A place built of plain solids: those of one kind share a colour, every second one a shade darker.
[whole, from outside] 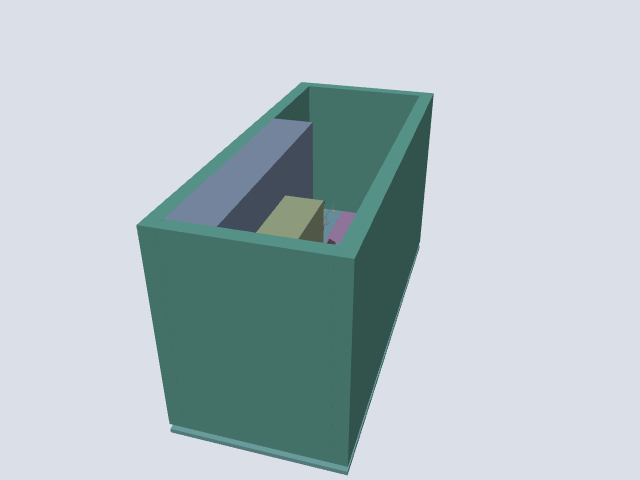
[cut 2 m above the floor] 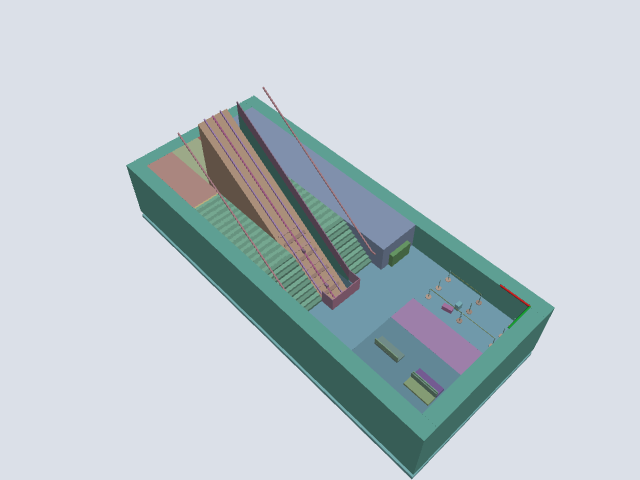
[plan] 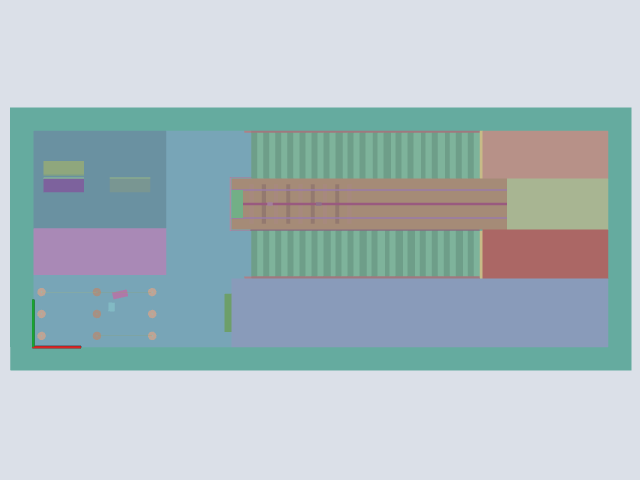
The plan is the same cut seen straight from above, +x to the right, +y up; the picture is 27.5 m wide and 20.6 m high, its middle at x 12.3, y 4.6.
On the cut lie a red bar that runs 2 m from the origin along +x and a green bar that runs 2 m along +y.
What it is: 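A station hall on a slope, the lower terminus of a funicular, closed to the public; the track lies in a pit down its middle, empty; on either side one straight stair of 39 risers at 36 degrees, rising 7.35 m, is the quay; toward the pit the south stair has a balustrade, the north stair an open edge along the car's stand and a guard beyond it; the ticket hall lies at the lower end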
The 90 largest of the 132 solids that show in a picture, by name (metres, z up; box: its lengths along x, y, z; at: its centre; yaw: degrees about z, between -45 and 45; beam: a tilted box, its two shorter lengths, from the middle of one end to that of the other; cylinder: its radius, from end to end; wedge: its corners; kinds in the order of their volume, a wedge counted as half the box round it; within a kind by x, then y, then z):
{
 "wall_1": {"box": [1.0, 9.29, 13.9], "at": [-0.5, 4.64, 5.95]},
 "wall_2": {"wedge": [[9.32, 5.0, 1.52], [9.32, 5.0, 1.83], [9.32, 5.05, 1.52], [9.32, 5.05, 1.83], [19.15, 5.0, 1.52], [19.15, 5.0, 9.01], [19.15, 5.05, 1.52], [19.15, 5.05, 9.01]]},
 "wall_3": {"box": [26.67, 1.0, 13.9], "at": [12.34, -0.5, 5.95]},
 "wall_4": {"box": [26.67, 1.0, 13.9], "at": [12.34, 9.79, 5.95]},
 "wall_5": {"box": [1.0, 9.29, 13.9], "at": [25.17, 4.64, 5.95]},
 "wall_wing_1": {"box": [16.18, 2.95, 13.9], "at": [16.59, 1.47, 5.95]},
 "floor_1": {"box": [5.7, 3.1, 2.58], "at": [2.85, 1.55, 0.29]},
 "floor_2": {"box": [5.7, 4.19, 2.58], "at": [2.85, 7.2, 0.29]},
 "floor_3": {"box": [2.8, 9.29, 2.58], "at": [7.1, 4.64, 0.29]},
 "floor_4": {"box": [10.78, 2.1, 2.58], "at": [13.89, 4.0, 0.29]},
 "floor_5": {"box": [10.78, 2.05, 2.58], "at": [13.89, 8.27, 0.29]},
 "step_1": {"box": [0.32, 2.05, 1.37], "at": [11.06, 3.98, 2.21]},
 "step_2": {"box": [0.32, 2.05, 1.37], "at": [11.06, 8.27, 2.21]},
 "step_3": {"box": [0.32, 2.05, 1.56], "at": [11.31, 3.98, 2.3]},
 "step_4": {"box": [0.32, 2.05, 1.56], "at": [11.31, 8.27, 2.3]},
 "step_5": {"box": [0.32, 2.05, 1.75], "at": [11.57, 3.98, 2.4]},
 "step_6": {"box": [0.32, 2.05, 1.75], "at": [11.57, 8.27, 2.4]},
 "step_7": {"box": [0.32, 2.05, 1.93], "at": [11.83, 3.98, 2.49]},
 "step_8": {"box": [0.32, 2.05, 1.93], "at": [11.83, 8.27, 2.49]},
 "step_9": {"box": [0.32, 2.05, 2.12], "at": [12.09, 3.98, 2.59]},
 "step_10": {"box": [0.32, 2.05, 2.12], "at": [12.09, 8.27, 2.59]},
 "step_11": {"box": [0.32, 2.05, 2.31], "at": [12.35, 3.98, 2.68]},
 "step_12": {"box": [0.32, 2.05, 2.31], "at": [12.35, 8.27, 2.68]},
 "step_13": {"box": [0.32, 2.05, 2.5], "at": [12.61, 3.98, 2.77]},
 "step_14": {"box": [0.32, 2.05, 2.5], "at": [12.61, 8.27, 2.77]},
 "step_15": {"box": [0.32, 2.05, 2.69], "at": [12.86, 3.98, 2.87]},
 "step_16": {"box": [0.32, 2.05, 2.69], "at": [12.86, 8.27, 2.87]},
 "step_17": {"box": [0.32, 2.05, 2.88], "at": [13.12, 3.98, 2.96]},
 "step_18": {"box": [0.32, 2.05, 2.88], "at": [13.12, 8.27, 2.96]},
 "step_19": {"box": [0.32, 2.05, 3.06], "at": [13.38, 3.98, 3.06]},
 "step_20": {"box": [0.32, 2.05, 3.06], "at": [13.38, 8.27, 3.06]},
 "step_21": {"box": [0.32, 2.05, 3.25], "at": [13.64, 3.98, 3.15]},
 "step_22": {"box": [0.32, 2.05, 3.25], "at": [13.64, 8.27, 3.15]},
 "step_23": {"box": [0.32, 2.05, 3.44], "at": [13.89, 3.98, 3.25]},
 "step_24": {"box": [0.32, 2.05, 3.44], "at": [13.89, 8.27, 3.25]},
 "step_25": {"box": [0.32, 2.05, 3.63], "at": [14.15, 3.98, 3.34]},
 "step_26": {"box": [0.32, 2.05, 3.63], "at": [14.15, 8.27, 3.34]},
 "step_27": {"box": [0.32, 2.05, 3.82], "at": [14.41, 3.98, 3.43]},
 "step_28": {"box": [0.32, 2.05, 3.82], "at": [14.41, 8.27, 3.43]},
 "step_29": {"box": [0.32, 2.05, 4.01], "at": [14.67, 3.98, 3.53]},
 "step_30": {"box": [0.32, 2.05, 4.01], "at": [14.67, 8.27, 3.53]},
 "step_31": {"box": [0.32, 2.05, 4.2], "at": [14.93, 3.98, 3.62]},
 "step_32": {"box": [0.32, 2.05, 4.2], "at": [14.93, 8.27, 3.62]},
 "step_33": {"box": [0.32, 2.05, 4.38], "at": [15.19, 3.98, 3.72]},
 "step_34": {"box": [0.32, 2.05, 4.38], "at": [15.19, 8.27, 3.72]},
 "step_35": {"box": [0.32, 2.05, 4.57], "at": [15.44, 3.98, 3.81]},
 "step_36": {"box": [0.32, 2.05, 4.57], "at": [15.44, 8.27, 3.81]},
 "step_37": {"box": [0.32, 2.05, 4.76], "at": [15.7, 3.98, 3.9]},
 "step_38": {"box": [0.32, 2.05, 4.76], "at": [15.7, 8.27, 3.9]},
 "step_39": {"box": [0.32, 2.05, 4.95], "at": [15.96, 3.98, 4.0]},
 "step_40": {"box": [0.32, 2.05, 4.95], "at": [15.96, 8.27, 4.0]},
 "step_41": {"box": [0.32, 2.05, 5.14], "at": [16.22, 3.98, 4.09]},
 "step_42": {"box": [0.32, 2.05, 5.14], "at": [16.22, 8.27, 4.09]},
 "step_43": {"box": [0.32, 2.05, 5.33], "at": [16.48, 3.98, 4.19]},
 "step_44": {"box": [0.32, 2.05, 5.33], "at": [16.48, 8.27, 4.19]},
 "step_45": {"box": [0.32, 2.05, 5.51], "at": [16.73, 3.98, 4.28]},
 "step_46": {"box": [0.32, 2.05, 5.51], "at": [16.73, 8.27, 4.28]},
 "step_47": {"box": [0.32, 2.05, 5.7], "at": [16.99, 3.98, 4.38]},
 "step_48": {"box": [0.32, 2.05, 5.7], "at": [16.99, 8.27, 4.38]},
 "step_49": {"box": [0.32, 2.05, 5.89], "at": [17.25, 3.98, 4.47]},
 "step_50": {"box": [0.32, 2.05, 5.89], "at": [17.25, 8.27, 4.47]},
 "step_51": {"box": [0.32, 2.05, 6.08], "at": [17.51, 3.98, 4.56]},
 "step_52": {"box": [0.32, 2.05, 6.08], "at": [17.51, 8.27, 4.56]},
 "step_53": {"box": [0.32, 2.05, 6.27], "at": [17.77, 3.98, 4.66]},
 "step_54": {"box": [0.32, 2.05, 6.27], "at": [17.77, 8.27, 4.66]},
 "step_55": {"box": [0.32, 2.05, 6.46], "at": [18.02, 3.98, 4.75]},
 "step_56": {"box": [0.32, 2.05, 6.46], "at": [18.02, 8.27, 4.75]},
 "step_57": {"box": [0.32, 2.05, 6.64], "at": [18.28, 3.98, 4.85]},
 "step_58": {"box": [0.32, 2.05, 6.64], "at": [18.28, 8.27, 4.85]},
 "step_59": {"box": [0.32, 2.05, 6.83], "at": [18.54, 3.98, 4.94]},
 "step_60": {"box": [0.32, 2.05, 6.83], "at": [18.54, 8.27, 4.94]},
 "step_61": {"box": [0.32, 2.05, 7.02], "at": [18.8, 3.98, 5.04]},
 "step_62": {"box": [0.32, 2.05, 7.02], "at": [18.8, 8.27, 5.04]},
 "step_63": {"box": [0.32, 2.05, 7.21], "at": [19.05, 3.98, 5.13]},
 "step_64": {"box": [0.32, 2.05, 7.21], "at": [19.05, 8.27, 5.13]},
 "wall_block_1": {"box": [4.36, 2.19, 13.9], "at": [22.5, 6.14, 5.95]},
 "bed_track_1": {"wedge": [[8.5, 5.05, -0.5], [8.5, 5.05, 0.0], [8.5, 7.24, -0.5], [8.5, 7.24, 0.0], [20.32, 5.05, -0.5], [20.32, 5.05, 8.63], [20.32, 7.24, -0.5], [20.32, 7.24, 8.63]]},
 "floor_zus_1": {"box": [5.4, 2.1, 9.92], "at": [21.97, 4.0, 3.96]},
 "floor_zun_1": {"box": [5.4, 2.05, 9.92], "at": [21.97, 8.27, 3.96]},
 "floor_base_1": {"box": [26.67, 11.29, 0.3], "at": [12.34, 4.64, -1.57]},
 "floor_zwa_1": {"box": [5.7, 2.0, 2.58], "at": [2.85, 4.1, 0.29]},
 "rail_track_1": {"wedge": [[8.5, 5.51, -0.05], [8.5, 5.51, 0.14], [8.5, 5.58, -0.05], [8.5, 5.58, 0.14], [20.32, 5.51, 8.58], [20.32, 5.51, 8.77], [20.32, 5.58, 8.58], [20.32, 5.58, 8.77]]},
 "rail_track_2": {"wedge": [[8.5, 6.71, -0.05], [8.5, 6.71, 0.14], [8.5, 6.78, -0.05], [8.5, 6.78, 0.14], [20.32, 6.71, 8.58], [20.32, 6.71, 8.77], [20.32, 6.78, 8.58], [20.32, 6.78, 8.77]]},
 "rail_wall_1": {"wedge": [[9.35, 2.95, 2.62], [9.35, 2.95, 2.7], [9.35, 3.04, 2.62], [9.35, 3.04, 2.7], [19.15, 2.95, 9.78], [19.15, 2.95, 9.86], [19.15, 3.04, 9.78], [19.15, 3.04, 9.86]]},
 "rail_wall_2": {"wedge": [[9.35, 9.2, 2.62], [9.35, 9.2, 2.7], [9.35, 9.29, 2.62], [9.35, 9.29, 2.7], [19.15, 9.2, 9.78], [19.15, 9.2, 9.86], [19.15, 9.29, 9.78], [19.15, 9.29, 9.86]]},
 "bed_duct_1": {"wedge": [[8.5, 6.09, -0.4], [8.5, 6.09, 0.06], [8.5, 6.2, -0.4], [8.5, 6.2, 0.06], [20.32, 6.09, -0.4], [20.32, 6.09, 8.69], [20.32, 6.2, -0.4], [20.32, 6.2, 8.69]]},
 "floor_hda_1": {"box": [0.12, 2.05, 7.4], "at": [19.21, 3.98, 5.22]},
 "floor_hda_2": {"box": [0.12, 2.05, 7.4], "at": [19.21, 8.27, 5.22]},
 "rail_1": {"wedge": [[9.32, 5.0, 1.83], [9.32, 5.0, 2.66], [9.32, 5.05, 1.83], [9.32, 5.05, 2.66], [19.15, 5.0, 9.01], [19.15, 5.0, 9.84], [19.15, 5.05, 9.01], [19.15, 5.05, 9.84]]},
 "buffer_1": {"box": [0.5, 1.2, 1.31], "at": [8.75, 6.14, 0.61]}
}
